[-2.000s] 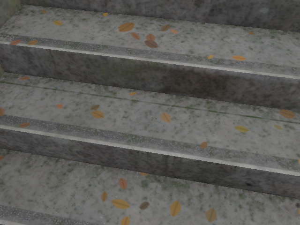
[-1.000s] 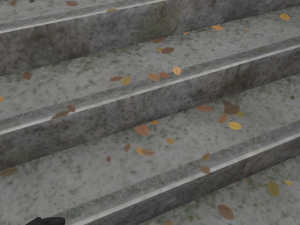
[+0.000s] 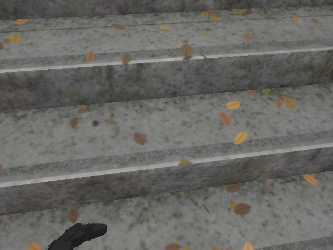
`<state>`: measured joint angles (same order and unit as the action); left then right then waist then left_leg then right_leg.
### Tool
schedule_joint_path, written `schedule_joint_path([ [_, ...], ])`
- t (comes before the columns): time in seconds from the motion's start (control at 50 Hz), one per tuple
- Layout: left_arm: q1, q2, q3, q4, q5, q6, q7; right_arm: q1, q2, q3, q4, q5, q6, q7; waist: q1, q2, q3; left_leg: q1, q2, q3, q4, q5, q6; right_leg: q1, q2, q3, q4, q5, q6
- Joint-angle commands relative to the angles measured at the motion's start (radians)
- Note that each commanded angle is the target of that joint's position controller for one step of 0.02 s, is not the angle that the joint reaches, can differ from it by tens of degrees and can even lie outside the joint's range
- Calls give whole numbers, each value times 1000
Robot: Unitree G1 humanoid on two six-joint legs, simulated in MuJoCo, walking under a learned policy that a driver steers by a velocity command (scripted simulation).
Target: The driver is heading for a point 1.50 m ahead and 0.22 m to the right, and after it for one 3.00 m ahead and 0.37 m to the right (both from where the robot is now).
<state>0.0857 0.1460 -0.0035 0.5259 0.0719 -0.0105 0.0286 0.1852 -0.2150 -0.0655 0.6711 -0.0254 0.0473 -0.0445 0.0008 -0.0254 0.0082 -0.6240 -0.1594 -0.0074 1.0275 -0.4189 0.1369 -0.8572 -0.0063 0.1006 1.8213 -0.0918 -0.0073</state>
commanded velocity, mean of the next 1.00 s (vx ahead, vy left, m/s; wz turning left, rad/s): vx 0.00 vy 0.00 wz -0.25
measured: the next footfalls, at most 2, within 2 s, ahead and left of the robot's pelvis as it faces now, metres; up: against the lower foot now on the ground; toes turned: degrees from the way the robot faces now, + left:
right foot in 0.68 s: +0.20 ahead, -0.17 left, +0.00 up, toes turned -7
left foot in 1.20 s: +0.37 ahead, -0.03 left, +0.18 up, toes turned -24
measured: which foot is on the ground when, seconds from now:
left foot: down 0.00-0.68, up 0.70-1.00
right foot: up 0.00-0.66, down 0.68-1.00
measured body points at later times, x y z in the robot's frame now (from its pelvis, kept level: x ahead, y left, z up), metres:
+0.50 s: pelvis +0.13 -0.03 +0.06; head +0.15 -0.01 +0.51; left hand +0.24 +0.20 -0.07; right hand +0.25 -0.24 -0.05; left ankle +0.06 +0.04 -0.67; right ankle +0.15 -0.16 -0.56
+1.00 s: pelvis +0.20 -0.09 +0.07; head +0.23 -0.13 +0.52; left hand +0.32 +0.15 -0.05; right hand +0.40 -0.32 +0.01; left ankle +0.30 +0.01 -0.35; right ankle +0.16 -0.16 -0.67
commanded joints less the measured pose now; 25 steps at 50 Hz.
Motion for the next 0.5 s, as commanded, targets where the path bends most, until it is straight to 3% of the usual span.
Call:
schedule_joint_path([
  [0.02,97,37,6,-32,8,5,9,-20,-91,-24,-35,5,-47,-4,49,49,-18,117,127,-382,-408,145,2,-116,-19,-3,-76,5,-3],
  [0.04,83,49,6,-36,1,14,5,-13,-102,-26,-41,14,-38,-10,30,77,-29,197,129,-393,-420,254,0,-158,-17,-57,-139,-30,12],
  [0.08,10,49,2,-49,-9,27,7,23,-109,-33,-61,12,-26,-34,-22,86,-69,341,156,-433,-450,400,-23,-192,-14,-76,-260,-81,51],
  [0.1,21,74,14,-25,-18,32,12,27,-109,-34,-92,13,-33,-38,-42,84,-133,431,207,-475,-456,571,-61,-185,-18,-93,-253,-60,55],
  [0.12,22,69,18,-12,-20,38,16,25,-119,-38,-95,12,-32,-42,-43,128,-168,487,217,-482,-468,634,-87,-180,-17,-95,-231,-44,47],
  [0.14,26,64,23,2,-26,37,20,3,-113,-35,-107,5,-39,-45,-47,134,-181,489,235,-481,-461,703,-80,-174,-9,-93,-153,-4,37],
  [0.24,-16,40,20,23,-18,46,14,65,-66,-9,-100,10,-50,-54,-71,77,-108,554,239,-491,-469,689,-20,-246,-2,-78,-117,-25,36],
  [0.34,81,43,23,124,-40,67,3,170,22,34,-15,7,-92,-57,-69,59,-65,593,280,-421,-534,738,20,-126,-16,-61,-292,-86,63],
  [0.4,58,75,38,130,-57,61,-14,137,4,35,-8,-10,-106,-62,-52,84,-23,585,290,-370,-561,825,15,-2,-10,-42,-579,-129,59],
  [0.42,36,81,47,128,-57,55,-12,123,-9,32,-10,-16,-112,-61,-65,134,-49,604,323,-370,-577,967,37,36,15,-52,-539,-174,40],
  [0.44,9,95,53,107,-56,52,-7,100,-34,22,-19,-19,-119,-57,-63,128,-57,629,354,-361,-572,1096,45,42,18,-45,-530,-225,30],
  [0.46,-10,104,58,87,-60,48,-4,102,-70,10,-13,-13,-118,-53,-62,124,-67,670,380,-343,-568,1211,59,22,21,-60,-484,-294,19],
  [0.5,-2,117,68,75,-56,38,-5,128,-88,-1,-5,-10,-111,-48,-63,100,-77,744,399,-307,-550,1292,97,-18,12,-66,-433,-363,3],
])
